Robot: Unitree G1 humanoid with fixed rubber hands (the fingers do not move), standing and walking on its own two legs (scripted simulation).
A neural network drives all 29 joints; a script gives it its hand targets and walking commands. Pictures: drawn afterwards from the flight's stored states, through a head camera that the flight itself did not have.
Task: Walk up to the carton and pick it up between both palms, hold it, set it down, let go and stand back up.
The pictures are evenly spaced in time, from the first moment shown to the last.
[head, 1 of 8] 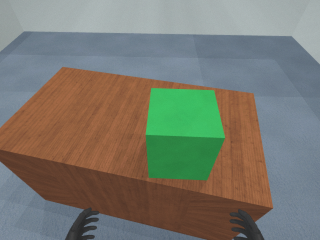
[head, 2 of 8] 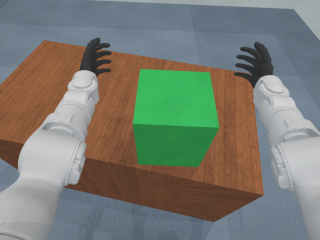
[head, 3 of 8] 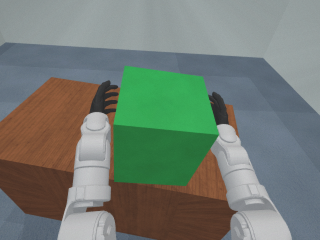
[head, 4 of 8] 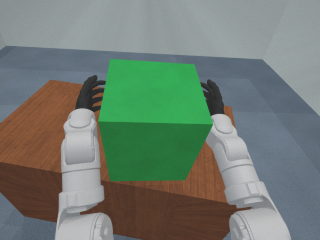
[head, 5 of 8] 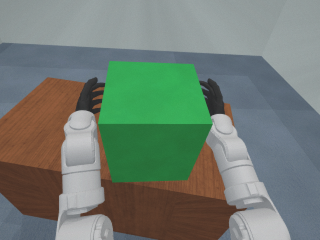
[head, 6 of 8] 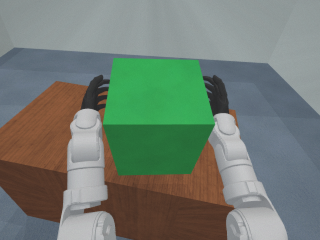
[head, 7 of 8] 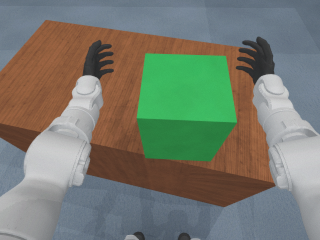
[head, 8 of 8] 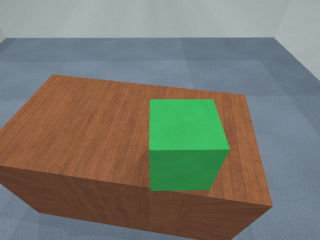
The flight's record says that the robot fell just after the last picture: no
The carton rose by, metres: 0.20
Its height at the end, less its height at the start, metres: +0.00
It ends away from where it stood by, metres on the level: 0.03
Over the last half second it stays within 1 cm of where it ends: yes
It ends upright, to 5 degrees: yes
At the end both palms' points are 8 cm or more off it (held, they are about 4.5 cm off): yes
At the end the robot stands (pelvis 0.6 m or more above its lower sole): yes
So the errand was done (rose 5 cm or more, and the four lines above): yes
